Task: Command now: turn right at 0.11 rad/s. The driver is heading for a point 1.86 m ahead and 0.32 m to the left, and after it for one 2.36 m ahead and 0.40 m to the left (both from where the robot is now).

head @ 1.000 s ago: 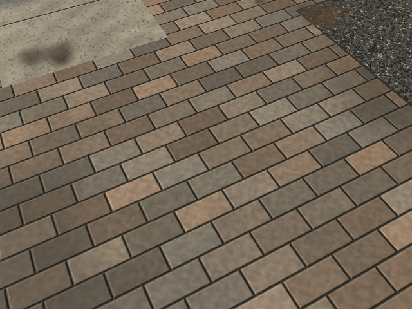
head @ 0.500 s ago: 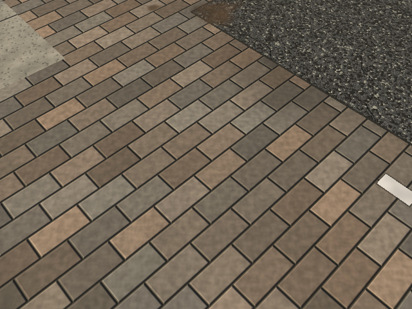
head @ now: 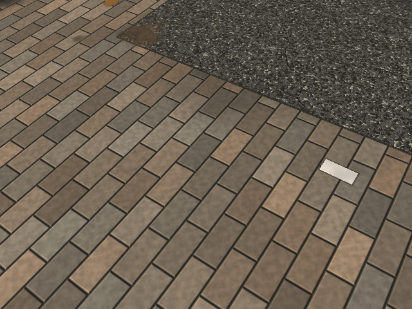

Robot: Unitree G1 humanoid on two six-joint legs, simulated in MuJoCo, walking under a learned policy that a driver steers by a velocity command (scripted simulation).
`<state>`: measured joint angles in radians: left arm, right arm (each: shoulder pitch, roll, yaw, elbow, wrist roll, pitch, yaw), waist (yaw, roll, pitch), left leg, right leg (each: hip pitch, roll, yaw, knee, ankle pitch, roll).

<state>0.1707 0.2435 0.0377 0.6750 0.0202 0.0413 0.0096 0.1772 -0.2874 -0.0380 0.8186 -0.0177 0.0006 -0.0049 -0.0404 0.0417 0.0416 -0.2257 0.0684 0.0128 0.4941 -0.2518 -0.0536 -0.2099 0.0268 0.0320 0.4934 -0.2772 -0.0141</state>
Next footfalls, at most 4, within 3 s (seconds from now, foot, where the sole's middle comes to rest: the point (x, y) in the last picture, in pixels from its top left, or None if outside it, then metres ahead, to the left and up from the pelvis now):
0.46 left None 0.02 0.13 -0.77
1.20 right None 0.18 -0.06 -0.77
1.66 left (170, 301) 0.52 0.16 -0.77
2.14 right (237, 222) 0.80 -0.08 -0.77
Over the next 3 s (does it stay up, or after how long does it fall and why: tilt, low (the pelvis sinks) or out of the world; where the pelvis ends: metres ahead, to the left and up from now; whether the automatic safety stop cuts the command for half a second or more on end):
stays up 1.03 0.18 0.01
